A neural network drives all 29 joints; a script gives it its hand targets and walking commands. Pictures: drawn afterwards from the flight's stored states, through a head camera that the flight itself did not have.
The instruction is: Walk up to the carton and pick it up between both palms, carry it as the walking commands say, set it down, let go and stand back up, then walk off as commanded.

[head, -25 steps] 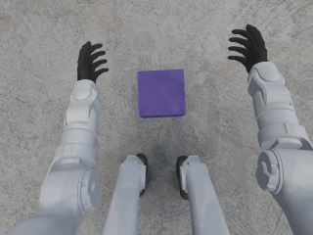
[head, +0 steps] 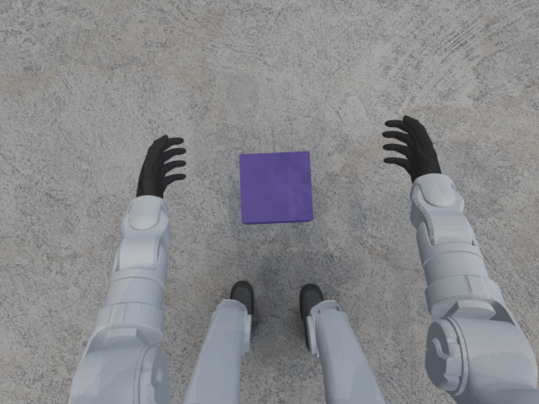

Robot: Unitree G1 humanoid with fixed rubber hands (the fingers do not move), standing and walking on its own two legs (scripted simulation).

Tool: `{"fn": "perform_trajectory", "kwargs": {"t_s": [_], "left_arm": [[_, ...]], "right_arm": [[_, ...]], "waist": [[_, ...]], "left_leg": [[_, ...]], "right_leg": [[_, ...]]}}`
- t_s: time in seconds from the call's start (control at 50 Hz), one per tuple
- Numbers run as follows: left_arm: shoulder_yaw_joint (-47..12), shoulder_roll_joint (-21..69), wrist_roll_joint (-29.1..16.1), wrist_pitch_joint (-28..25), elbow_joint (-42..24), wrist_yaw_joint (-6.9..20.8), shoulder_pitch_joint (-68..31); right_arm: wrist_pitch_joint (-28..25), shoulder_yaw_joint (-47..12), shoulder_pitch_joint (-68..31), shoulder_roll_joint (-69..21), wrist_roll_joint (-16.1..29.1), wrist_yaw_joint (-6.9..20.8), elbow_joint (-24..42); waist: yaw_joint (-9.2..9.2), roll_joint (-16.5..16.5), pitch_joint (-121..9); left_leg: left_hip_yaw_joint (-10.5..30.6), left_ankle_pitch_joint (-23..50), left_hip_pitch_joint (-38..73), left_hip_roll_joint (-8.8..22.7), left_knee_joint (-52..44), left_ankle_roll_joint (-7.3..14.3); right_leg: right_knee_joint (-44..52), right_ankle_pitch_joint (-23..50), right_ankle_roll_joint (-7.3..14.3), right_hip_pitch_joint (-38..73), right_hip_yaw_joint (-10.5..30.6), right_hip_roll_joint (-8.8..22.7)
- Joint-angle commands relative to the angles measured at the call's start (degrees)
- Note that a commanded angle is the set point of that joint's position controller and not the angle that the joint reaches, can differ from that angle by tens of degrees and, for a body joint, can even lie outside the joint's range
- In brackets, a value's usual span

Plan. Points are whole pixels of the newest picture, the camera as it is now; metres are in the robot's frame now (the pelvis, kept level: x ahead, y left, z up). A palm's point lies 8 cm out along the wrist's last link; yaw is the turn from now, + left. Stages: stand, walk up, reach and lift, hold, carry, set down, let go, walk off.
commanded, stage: let go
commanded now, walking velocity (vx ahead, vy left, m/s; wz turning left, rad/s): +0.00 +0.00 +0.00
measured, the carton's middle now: (275, 190) +0.46 +0.01 -0.61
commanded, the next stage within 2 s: stand in 1.00 s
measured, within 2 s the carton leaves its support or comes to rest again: neither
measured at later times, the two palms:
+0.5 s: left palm (52, 331) +0.23 +0.24 +0.01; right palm (496, 308) +0.25 -0.21 +0.00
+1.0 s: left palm (38, 354) +0.21 +0.25 +0.02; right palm (518, 352) +0.22 -0.22 +0.02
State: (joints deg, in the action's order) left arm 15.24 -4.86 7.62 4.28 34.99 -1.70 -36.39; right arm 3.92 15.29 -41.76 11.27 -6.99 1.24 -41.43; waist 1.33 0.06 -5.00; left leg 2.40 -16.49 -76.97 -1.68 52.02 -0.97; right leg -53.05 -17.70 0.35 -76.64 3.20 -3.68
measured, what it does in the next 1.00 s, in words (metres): rises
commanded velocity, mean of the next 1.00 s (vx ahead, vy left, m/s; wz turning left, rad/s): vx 0.00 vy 0.00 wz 0.00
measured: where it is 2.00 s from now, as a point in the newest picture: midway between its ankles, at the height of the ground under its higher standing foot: (277, 328)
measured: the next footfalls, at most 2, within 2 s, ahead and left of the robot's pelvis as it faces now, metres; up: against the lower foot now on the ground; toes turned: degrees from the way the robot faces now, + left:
none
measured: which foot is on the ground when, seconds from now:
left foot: down 0.00-1.00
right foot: down 0.00-1.00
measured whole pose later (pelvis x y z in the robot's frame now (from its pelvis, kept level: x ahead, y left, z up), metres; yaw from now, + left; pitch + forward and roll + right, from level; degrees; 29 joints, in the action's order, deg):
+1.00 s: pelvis +0.05 +0.01 +0.08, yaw +1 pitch -5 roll +0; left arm 1.9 -12.6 0.9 10.8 23.1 3.1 12.3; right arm 7.5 2.6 12.5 12.2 -0.2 3.8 -24.4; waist -0.2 0.1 5.8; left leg 3.2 -15.9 -6.1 -2.2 27.0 0.9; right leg -26.0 -16.6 0.2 -4.6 3.5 -1.7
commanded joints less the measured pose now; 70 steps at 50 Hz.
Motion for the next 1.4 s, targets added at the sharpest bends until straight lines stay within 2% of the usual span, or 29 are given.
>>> {"fn": "perform_trajectory", "kwargs": {"t_s": [0.0,0.06,0.2,0.3,0.4,0.52,0.58,0.72,0.9,0.98,1.0,1.04,1.08,1.22,1.38], "left_arm": [[-2.54,-7.62,-0.9,-0.62,-11.64,1.26,5.74],[-4.46,-7.39,-3.4,-0.97,-13.9,2.52,10.32],[-6.64,-7.67,-5.52,-3.72,-8.05,3.73,24.26],[-8.46,-9.13,-6.48,-5.13,-8.22,3.89,33.92],[-9.81,-10.57,-7.17,-5.4,-13.12,4.31,42.63],[-10.97,-12.07,-7.75,-3.63,-16.94,5.21,48.65],[-11.38,-12.68,-8.12,-2.26,-17.75,5.55,49.11],[-11.59,-13.19,-7.56,2.02,-17.43,5.99,47.62],[-11.41,-13.98,-6.37,4.26,-16.84,5.62,47.55],[-11.53,-12.58,-6.99,7.24,-17.36,3.64,46.63],[-9.98,-19.99,-5.76,3.15,-9.64,1.16,45.37],[-10.36,-19.93,-5.0,-0.11,-7.12,0.11,46.06],[-10.46,-19.09,-4.94,-1.66,-5.28,0.31,45.38],[-10.99,-20.8,-5.24,-3.68,1.11,0.42,44.88],[-11.6,-22.66,-5.47,-4.3,6.57,-0.03,44.66]], "right_arm": [[-0.77,-2.82,2.97,5.53,0.4,-0.8,13.53],[-1.03,-4.2,8.06,4.74,1.99,-0.5,16.71],[-3.88,-5.25,25.0,2.98,3.82,0.58,11.52],[-5.56,-7.31,35.3,3.38,5.25,1.08,12.27],[-5.84,-9.1,44.18,4.55,5.97,1.13,16.7],[-3.89,-10.16,50.97,5.21,6.04,1.83,20.63],[-2.36,-10.25,52.27,5.45,6.01,2.37,21.89],[1.85,-10.94,51.42,6.06,6.27,3.41,22.35],[3.62,-10.92,52.13,6.3,6.26,3.05,22.47],[1.99,-11.09,53.23,6.61,7.33,1.75,21.94],[0.18,-10.2,50.22,13.09,4.57,-0.67,14.22],[-1.55,-10.08,51.3,12.86,3.98,-1.9,12.51],[-2.58,-10.22,50.37,12.75,4.05,-2.04,10.59],[-3.7,-10.77,50.25,14.41,4.81,-2.27,5.25],[-4.05,-11.38,50.23,16.52,5.16,-2.76,0.45]], "waist": [[-0.48,-2.68,-59.78],[-0.9,-1.22,-51.14],[-0.87,0.22,-28.36],[-0.31,0.23,-20.8],[-0.22,0.24,-14.17],[-0.61,-0.02,-3.6],[-1.28,-0.45,0.83],[-1.09,0.13,8.1],[-1.45,0.51,7.81],[-1.42,0.1,5.13],[0.43,-3.46,7.21],[-1.0,-1.05,6.31],[-1.17,0.77,6.1],[-1.37,0.54,2.61],[-1.46,0.62,2.43]], "left_leg": [[-2.32,29.33,35.99,-1.74,-3.06,-1.6],[-1.22,28.24,40.49,-1.3,-6.34,-1.31],[-0.07,21.1,47.79,0.0,-15.25,-1.1],[0.11,20.77,55.05,0.35,-20.15,-0.52],[-0.44,21.39,63.24,0.27,-24.17,-0.52],[-1.05,18.01,68.19,0.1,-28.28,-0.44],[-1.23,15.43,69.49,0.12,-29.28,-0.27],[-2.16,10.33,70.27,-0.03,-30.16,-0.15],[-1.92,13.7,71.84,-0.49,-28.91,0.28],[-1.63,14.07,71.0,-0.82,-27.68,0.13],[1.3,10.88,64.94,2.87,-27.13,-0.6],[2.64,4.91,65.84,3.36,-28.17,0.24],[4.08,2.11,64.63,3.99,-29.3,0.69],[4.59,13.93,67.77,4.79,-27.33,0.99],[4.95,19.57,69.6,5.47,-27.91,1.04]], "right_leg": [[3.63,38.28,-1.95,46.32,0.27,0.31],[7.7,33.11,-1.44,44.48,-0.03,0.44],[17.31,20.31,-0.97,43.65,-0.61,1.47],[22.07,19.14,-0.72,50.63,-0.63,2.12],[26.48,19.58,-1.04,58.47,-1.21,1.91],[30.89,16.35,-1.18,65.62,-2.06,1.7],[31.89,14.41,-1.09,68.05,-2.3,1.7],[32.26,10.16,-0.84,70.17,-2.38,2.21],[31.0,14.24,-0.94,71.31,-2.42,1.82],[29.6,16.03,-1.06,70.78,-2.31,1.74],[29.57,9.15,-2.04,66.3,-0.27,4.45],[30.65,2.52,-1.28,64.41,2.13,5.38],[29.91,2.36,-1.02,64.69,2.29,5.1],[29.51,12.89,-0.79,67.43,3.12,6.19],[29.9,17.93,-0.51,69.32,3.66,6.98]]}}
